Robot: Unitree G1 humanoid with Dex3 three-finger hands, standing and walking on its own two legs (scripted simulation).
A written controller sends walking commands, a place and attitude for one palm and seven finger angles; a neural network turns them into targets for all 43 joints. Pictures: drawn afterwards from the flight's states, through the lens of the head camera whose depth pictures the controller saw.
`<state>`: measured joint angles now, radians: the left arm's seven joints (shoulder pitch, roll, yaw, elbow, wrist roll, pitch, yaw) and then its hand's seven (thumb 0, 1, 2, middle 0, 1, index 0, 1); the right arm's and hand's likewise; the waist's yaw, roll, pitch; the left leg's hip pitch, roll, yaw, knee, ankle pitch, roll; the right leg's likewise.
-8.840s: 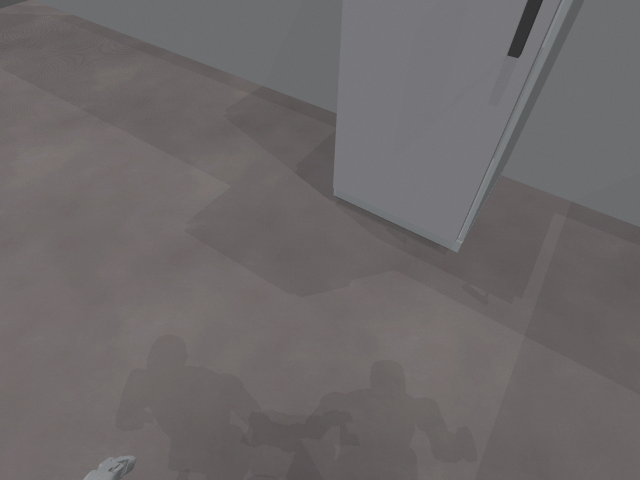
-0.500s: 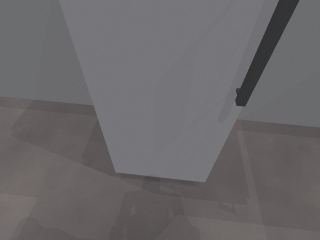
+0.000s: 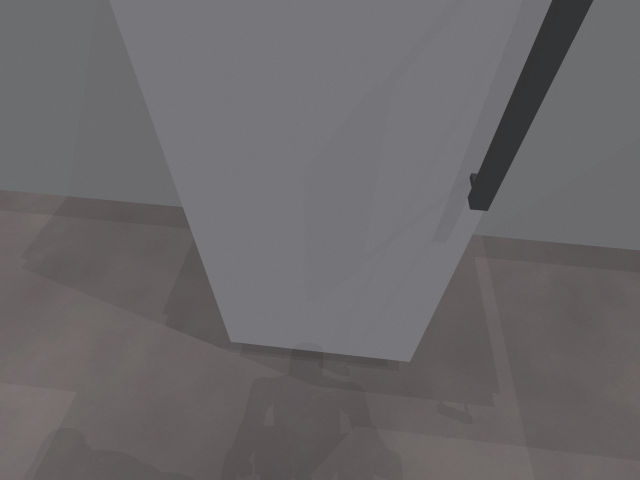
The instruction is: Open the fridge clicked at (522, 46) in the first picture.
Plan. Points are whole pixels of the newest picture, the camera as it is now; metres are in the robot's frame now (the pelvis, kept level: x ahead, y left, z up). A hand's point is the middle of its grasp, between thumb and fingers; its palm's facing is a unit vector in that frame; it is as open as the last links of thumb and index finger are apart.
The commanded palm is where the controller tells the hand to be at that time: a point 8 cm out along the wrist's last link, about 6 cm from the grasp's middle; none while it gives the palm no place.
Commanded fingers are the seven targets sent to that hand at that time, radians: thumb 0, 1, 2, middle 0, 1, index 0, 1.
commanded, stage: look again from close up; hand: right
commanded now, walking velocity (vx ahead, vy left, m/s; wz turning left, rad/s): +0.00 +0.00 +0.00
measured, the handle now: (534, 59) +0.53 -0.22 +0.27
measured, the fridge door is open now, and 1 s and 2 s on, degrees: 0 0 0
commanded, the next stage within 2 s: raise the hand to about handle height in 0.12 s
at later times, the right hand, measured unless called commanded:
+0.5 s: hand (490, 415) +0.20 -0.17 +0.02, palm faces +0.07 +1.00 +0.00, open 7.8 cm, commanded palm +0.12 -0.24 -0.02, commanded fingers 0.00 -0.55 -0.75 0.23 0.53 0.23 0.53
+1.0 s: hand (549, 409) +0.20 -0.23 +0.04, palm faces +0.08 +0.99 -0.06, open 10.7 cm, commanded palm +0.16 -0.28 +0.06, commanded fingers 0.00 0.03 -0.50 0.27 0.90 0.27 0.90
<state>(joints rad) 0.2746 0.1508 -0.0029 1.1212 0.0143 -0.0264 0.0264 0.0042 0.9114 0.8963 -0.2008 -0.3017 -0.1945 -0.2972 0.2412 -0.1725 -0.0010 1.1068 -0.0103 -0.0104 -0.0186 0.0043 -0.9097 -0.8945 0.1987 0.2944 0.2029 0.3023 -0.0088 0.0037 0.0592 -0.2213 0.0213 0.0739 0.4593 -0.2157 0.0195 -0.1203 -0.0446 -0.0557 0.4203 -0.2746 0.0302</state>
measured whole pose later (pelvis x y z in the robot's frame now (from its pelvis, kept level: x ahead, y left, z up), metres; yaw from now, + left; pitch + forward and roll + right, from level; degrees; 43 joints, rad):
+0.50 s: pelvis -0.02 -0.01 -0.04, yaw +0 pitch +5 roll -1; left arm 0.18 0.24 0.06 0.63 -0.01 -0.28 0.00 0.01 0.91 0.90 -0.20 -0.30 -0.20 -0.30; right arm 0.36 -0.14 -0.12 0.11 0.23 -0.52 0.18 0.01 -0.78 -0.83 0.20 0.39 0.21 0.39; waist 0.02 0.01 -0.08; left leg -0.56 0.05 0.06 0.82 -0.36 0.01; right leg -0.46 -0.04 -0.06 0.80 -0.43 0.02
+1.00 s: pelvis -0.01 -0.02 -0.04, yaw -2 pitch +6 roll +1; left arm 0.28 0.18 -0.06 0.58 -0.04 -0.23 0.07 0.02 0.90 0.90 -0.21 -0.30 -0.20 -0.30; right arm 0.38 -0.26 -0.23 -0.12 0.31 -0.18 0.24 0.01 -0.19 -0.59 0.25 0.75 0.26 0.76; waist -0.01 -0.04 -0.07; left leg -0.54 0.05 0.10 0.80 -0.36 0.00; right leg -0.49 -0.04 -0.01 0.85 -0.46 0.01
